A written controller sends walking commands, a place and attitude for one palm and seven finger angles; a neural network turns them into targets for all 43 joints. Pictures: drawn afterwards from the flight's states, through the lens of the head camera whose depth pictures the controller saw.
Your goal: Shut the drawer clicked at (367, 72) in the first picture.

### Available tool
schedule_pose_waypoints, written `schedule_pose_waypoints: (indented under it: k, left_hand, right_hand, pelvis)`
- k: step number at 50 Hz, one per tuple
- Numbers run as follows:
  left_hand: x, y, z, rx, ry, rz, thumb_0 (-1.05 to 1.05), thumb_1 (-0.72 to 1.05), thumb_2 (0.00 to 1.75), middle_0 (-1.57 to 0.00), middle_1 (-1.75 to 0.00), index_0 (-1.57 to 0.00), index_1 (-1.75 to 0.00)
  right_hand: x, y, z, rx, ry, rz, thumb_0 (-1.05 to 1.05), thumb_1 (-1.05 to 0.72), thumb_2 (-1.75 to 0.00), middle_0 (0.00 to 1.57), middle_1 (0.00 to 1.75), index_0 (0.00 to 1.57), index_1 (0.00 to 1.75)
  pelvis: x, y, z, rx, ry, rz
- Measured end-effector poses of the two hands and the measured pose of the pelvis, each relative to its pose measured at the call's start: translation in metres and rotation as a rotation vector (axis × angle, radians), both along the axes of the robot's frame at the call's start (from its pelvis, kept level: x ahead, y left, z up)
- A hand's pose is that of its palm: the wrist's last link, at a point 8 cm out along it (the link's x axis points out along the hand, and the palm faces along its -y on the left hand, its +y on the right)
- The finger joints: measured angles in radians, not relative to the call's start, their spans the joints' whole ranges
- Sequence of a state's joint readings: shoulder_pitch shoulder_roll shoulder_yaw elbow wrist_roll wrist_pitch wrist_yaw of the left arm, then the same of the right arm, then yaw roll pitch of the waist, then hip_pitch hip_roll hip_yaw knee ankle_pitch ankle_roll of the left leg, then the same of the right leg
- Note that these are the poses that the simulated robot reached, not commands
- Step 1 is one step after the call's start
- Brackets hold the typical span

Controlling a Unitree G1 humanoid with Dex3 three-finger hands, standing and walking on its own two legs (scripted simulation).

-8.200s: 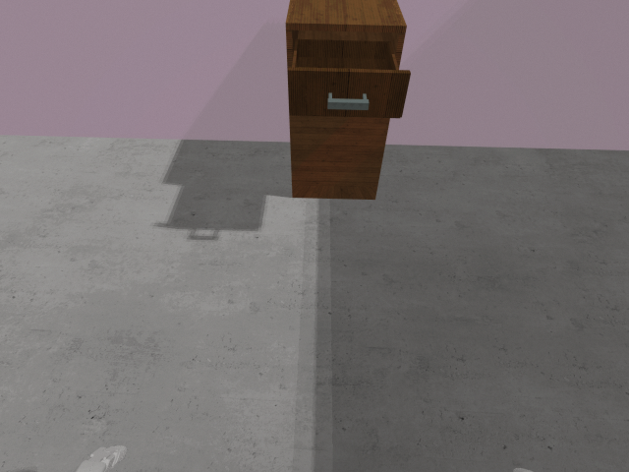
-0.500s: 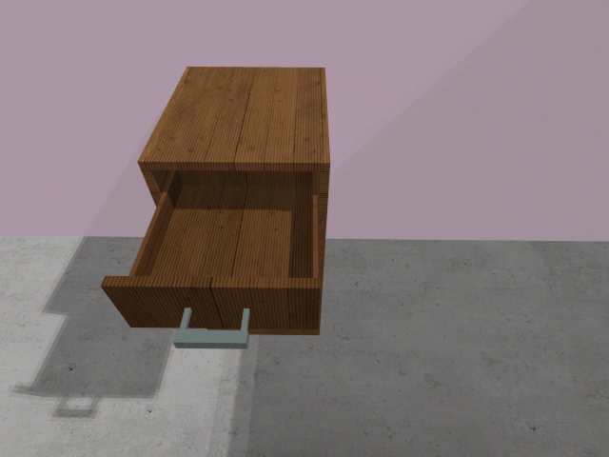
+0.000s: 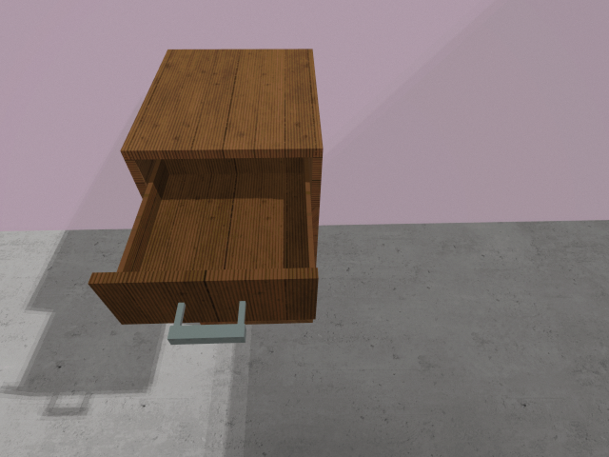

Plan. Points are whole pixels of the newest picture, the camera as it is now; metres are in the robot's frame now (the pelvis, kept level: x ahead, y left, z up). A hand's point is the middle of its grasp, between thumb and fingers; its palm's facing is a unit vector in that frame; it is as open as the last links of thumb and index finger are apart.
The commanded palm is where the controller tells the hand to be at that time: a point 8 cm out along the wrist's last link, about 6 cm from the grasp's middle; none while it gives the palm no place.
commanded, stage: look again from close up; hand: left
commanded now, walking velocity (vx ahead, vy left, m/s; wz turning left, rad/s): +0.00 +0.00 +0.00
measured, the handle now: (209, 321) +0.33 +0.17 -0.08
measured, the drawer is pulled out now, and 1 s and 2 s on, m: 0.29 0.29 0.29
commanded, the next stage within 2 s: raise the hand and make a fist in 0.34 s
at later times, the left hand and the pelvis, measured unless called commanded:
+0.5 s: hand out of the picture +0.04 +0.23 -0.15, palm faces +0.10 -0.97 -0.21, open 7.4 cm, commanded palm +0.09 +0.27 -0.06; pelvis +0.00 +0.05 +0.00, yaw +0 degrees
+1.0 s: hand out of the picture +0.11 +0.19 -0.03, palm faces +0.22 -0.97 -0.04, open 5.3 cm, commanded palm +0.11 +0.23 -0.03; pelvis -0.05 +0.00 -0.09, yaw +4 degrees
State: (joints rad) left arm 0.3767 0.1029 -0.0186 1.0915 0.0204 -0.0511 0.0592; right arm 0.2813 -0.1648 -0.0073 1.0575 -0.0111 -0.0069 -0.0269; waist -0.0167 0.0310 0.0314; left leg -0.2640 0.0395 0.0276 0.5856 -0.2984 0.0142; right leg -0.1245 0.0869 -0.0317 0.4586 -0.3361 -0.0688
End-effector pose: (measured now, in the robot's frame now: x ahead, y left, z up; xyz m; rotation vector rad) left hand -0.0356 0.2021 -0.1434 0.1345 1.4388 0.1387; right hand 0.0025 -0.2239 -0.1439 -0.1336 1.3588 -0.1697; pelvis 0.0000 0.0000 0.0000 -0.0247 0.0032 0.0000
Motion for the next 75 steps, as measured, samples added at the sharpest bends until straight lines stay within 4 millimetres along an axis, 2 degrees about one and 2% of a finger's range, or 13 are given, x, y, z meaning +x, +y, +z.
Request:
schedule_pose_waypoints:
  k: [11, 23, 31, 34, 38, 44, 48, 53, 59, 62, 66, 70, 75]
  left_hand:
    - [0.042, 0.046, -0.003, 0.020, -0.121, -0.027, 0.01, 0.91, 0.90, -0.20, -0.30, -0.20, -0.30]
    - [0.035, 0.069, 0.002, 0.036, -0.059, -0.039, 0.01, 0.91, 0.90, -0.20, -0.30, -0.19, -0.30]
    - [0.180, 0.067, 0.121, 0.088, -0.957, 0.019, 0.02, 0.91, 0.90, -0.25, -0.35, -0.24, -0.35]
    - [0.208, 0.050, 0.148, -0.003, -1.217, -0.016, 0.01, 0.91, 0.90, -0.29, -0.40, -0.28, -0.39]
    - [0.192, 0.027, 0.141, -0.146, -1.425, -0.064, 0.01, 0.91, 0.90, -0.35, -0.47, -0.35, -0.47]
    - [0.123, 0.025, 0.082, -0.089, -1.261, -0.021, 0.01, 0.90, 0.90, -0.47, -0.60, -0.47, -0.59]
    - [0.108, 0.036, 0.095, 0.044, -1.340, 0.026, 0.02, 0.90, 0.90, -0.55, -0.68, -0.55, -0.68]
    - [0.145, 0.015, 0.135, -0.003, -1.609, -0.080, 0.02, 0.90, 0.90, -0.65, -0.79, -0.64, -0.78]
    - [0.191, -0.019, 0.111, -0.210, -1.318, -0.216, 0.02, 0.90, 0.90, -0.77, -0.92, -0.76, -0.91]
    - [0.189, -0.014, 0.108, -0.170, -1.205, -0.118, 0.02, 0.90, 0.90, -0.83, -0.98, -0.82, -0.98]
    - [0.175, 0.008, 0.129, -0.016, -1.276, -0.007, 0.02, 0.90, 0.90, -0.91, -1.07, -0.90, -1.06]
    - [0.164, 0.014, 0.143, 0.020, -1.395, -0.031, 0.02, 0.90, 0.90, -0.98, -1.16, -0.98, -1.15]
    - [0.159, -0.009, 0.131, -0.148, -1.381, -0.081, 0.02, 0.90, 0.90, -1.08, -1.27, -1.08, -1.26]
  right_hand:
    - [-0.005, 0.029, 0.005, -0.016, -0.022, 0.024, 0.02, -0.94, -0.90, 0.20, 0.30, 0.20, 0.30]
    - [-0.018, 0.052, 0.006, 0.010, 0.042, 0.026, 0.01, -0.92, -0.90, 0.20, 0.30, 0.20, 0.30]
    - [0.054, 0.023, 0.026, -0.067, -0.430, 0.067, 0.02, -0.92, -0.90, 0.20, 0.30, 0.20, 0.30]
    - [0.092, 0.010, 0.034, -0.087, -0.580, 0.097, 0.02, -0.92, -0.90, 0.20, 0.30, 0.20, 0.30]
    - [0.138, -0.003, 0.049, -0.110, -0.743, 0.142, 0.02, -0.91, -0.90, 0.20, 0.30, 0.20, 0.30]
    - [0.192, -0.004, 0.054, -0.124, -0.877, 0.287, 0.02, -0.91, -0.90, 0.20, 0.30, 0.20, 0.30]
    - [0.206, 0.011, 0.038, -0.078, -0.910, 0.344, 0.01, -0.91, -0.90, 0.20, 0.30, 0.20, 0.30]
    - [0.191, 0.029, 0.003, 0.020, -0.857, 0.346, 0.01, -0.91, -0.90, 0.20, 0.30, 0.20, 0.30]
    - [0.142, 0.023, -0.020, 0.065, -0.663, 0.202, 0.02, -0.91, -0.90, 0.20, 0.30, 0.21, 0.30]
    - [0.122, 0.009, -0.018, 0.031, -0.586, 0.130, 0.02, -0.91, -0.90, 0.21, 0.30, 0.21, 0.30]
    - [0.110, -0.012, -0.013, -0.031, -0.537, 0.098, 0.02, -0.91, -0.90, 0.20, 0.30, 0.20, 0.30]
    - [0.116, -0.023, -0.013, -0.076, -0.543, 0.135, 0.02, -0.91, -0.90, 0.20, 0.30, 0.20, 0.30]
    - [0.140, -0.018, -0.004, -0.099, -0.628, 0.162, 0.02, -0.91, -0.90, 0.20, 0.30, 0.20, 0.30]
  pelvis:
    - [-0.004, 0.028, 0.000, 0.013, -0.011, -0.007]
    - [-0.003, 0.045, 0.003, 0.020, 0.011, -0.009]
    - [-0.014, 0.043, -0.008, 0.058, 0.051, 0.025]
    - [-0.020, 0.039, -0.019, 0.039, 0.095, 0.018]
    - [-0.028, 0.026, -0.041, 0.039, 0.159, -0.002]
    - [-0.042, 0.008, -0.074, 0.023, 0.207, 0.030]
    - [-0.046, -0.001, -0.087, 0.000, 0.232, 0.055]
    - [-0.048, -0.008, -0.096, -0.015, 0.248, 0.066]
    - [-0.040, -0.010, -0.084, 0.016, 0.239, 0.048]
    - [-0.030, -0.009, -0.073, 0.030, 0.230, 0.031]
    - [-0.020, -0.006, -0.066, 0.036, 0.239, 0.015]
    - [-0.019, 0.000, -0.070, 0.024, 0.257, 0.026]
    - [-0.024, 0.010, -0.076, 0.014, 0.266, 0.029]
